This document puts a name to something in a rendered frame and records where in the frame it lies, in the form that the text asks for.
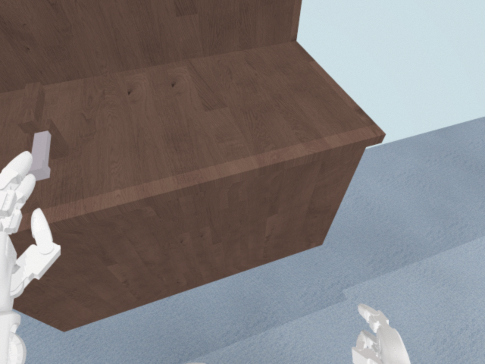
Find right robot hand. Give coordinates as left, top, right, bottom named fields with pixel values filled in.
left=352, top=303, right=411, bottom=364

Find left robot hand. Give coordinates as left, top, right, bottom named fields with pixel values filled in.
left=0, top=151, right=61, bottom=312

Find tap lever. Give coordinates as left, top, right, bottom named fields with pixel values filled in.
left=27, top=130, right=51, bottom=181

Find counter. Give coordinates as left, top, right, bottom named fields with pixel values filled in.
left=0, top=0, right=386, bottom=332

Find left robot forearm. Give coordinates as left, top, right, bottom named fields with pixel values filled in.
left=0, top=310, right=27, bottom=364

